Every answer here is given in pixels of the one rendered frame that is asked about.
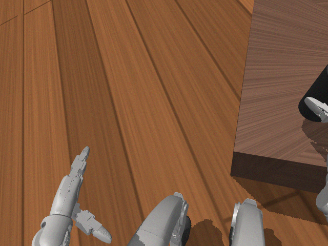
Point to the right robot arm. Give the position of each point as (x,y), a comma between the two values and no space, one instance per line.
(322,198)

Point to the right robot hand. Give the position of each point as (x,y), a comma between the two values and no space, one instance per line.
(317,107)

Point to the left robot arm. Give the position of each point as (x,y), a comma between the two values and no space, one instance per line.
(55,231)

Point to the left robot hand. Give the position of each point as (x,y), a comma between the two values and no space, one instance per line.
(65,200)

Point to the bottle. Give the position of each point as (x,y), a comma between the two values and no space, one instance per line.
(319,91)

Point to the left robot foot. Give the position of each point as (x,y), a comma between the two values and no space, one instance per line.
(186,232)

